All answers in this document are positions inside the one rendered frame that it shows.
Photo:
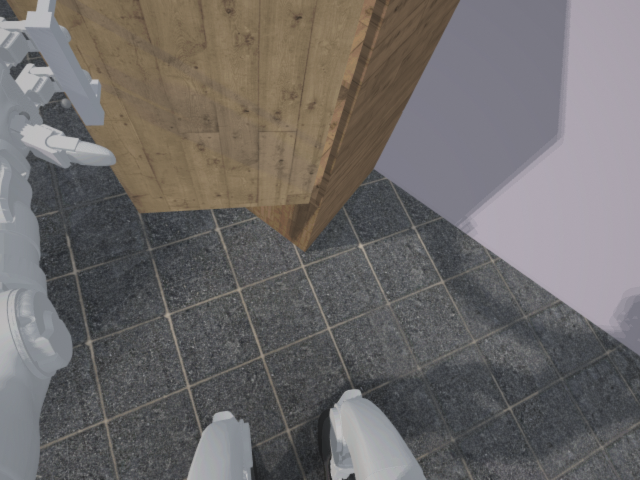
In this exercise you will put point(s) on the robot left upper arm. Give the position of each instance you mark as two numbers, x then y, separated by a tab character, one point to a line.
34	344

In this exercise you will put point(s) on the handle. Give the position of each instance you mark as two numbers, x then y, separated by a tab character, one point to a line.
52	44

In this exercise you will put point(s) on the robot left forearm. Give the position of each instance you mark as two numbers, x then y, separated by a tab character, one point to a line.
19	229

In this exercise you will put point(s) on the cupboard door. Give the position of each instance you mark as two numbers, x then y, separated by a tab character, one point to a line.
212	104

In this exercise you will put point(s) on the robot right shin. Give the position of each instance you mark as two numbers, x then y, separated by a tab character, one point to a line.
342	466

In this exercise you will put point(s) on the left robot hand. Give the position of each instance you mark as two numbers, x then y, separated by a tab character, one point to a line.
33	88

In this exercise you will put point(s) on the right robot thigh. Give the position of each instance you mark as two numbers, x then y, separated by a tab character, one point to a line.
377	450

